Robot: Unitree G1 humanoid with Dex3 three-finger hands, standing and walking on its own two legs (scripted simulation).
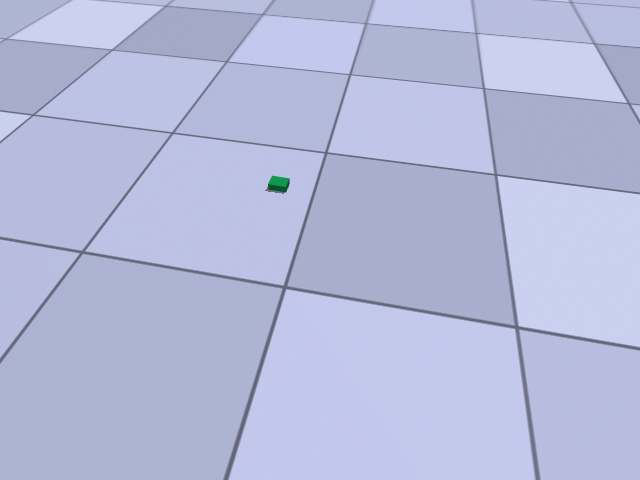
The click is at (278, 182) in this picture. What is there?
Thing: small box
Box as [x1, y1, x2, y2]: [268, 176, 289, 191]
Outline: 272,176 268,183 268,188 286,191 289,183 288,178
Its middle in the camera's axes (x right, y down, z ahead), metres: -0.19 -0.27 +1.85
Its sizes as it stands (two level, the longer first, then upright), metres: 0.085 0.062 0.033
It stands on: the floor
